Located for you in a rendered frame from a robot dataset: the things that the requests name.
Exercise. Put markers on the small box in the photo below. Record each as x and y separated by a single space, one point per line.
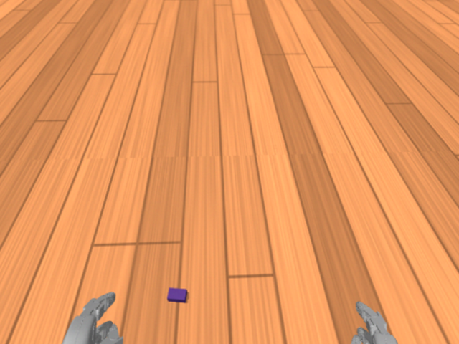
177 295

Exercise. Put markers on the right robot hand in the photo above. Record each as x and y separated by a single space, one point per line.
376 326

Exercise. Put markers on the left robot hand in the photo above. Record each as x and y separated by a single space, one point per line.
82 329

